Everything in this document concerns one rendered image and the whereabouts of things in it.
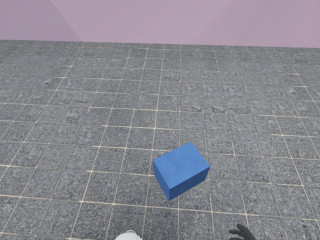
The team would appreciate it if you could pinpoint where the carton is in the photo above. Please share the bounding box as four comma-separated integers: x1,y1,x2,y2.
153,141,211,201

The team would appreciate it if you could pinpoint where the robot right hand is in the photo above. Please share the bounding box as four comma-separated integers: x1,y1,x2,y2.
229,223,256,240

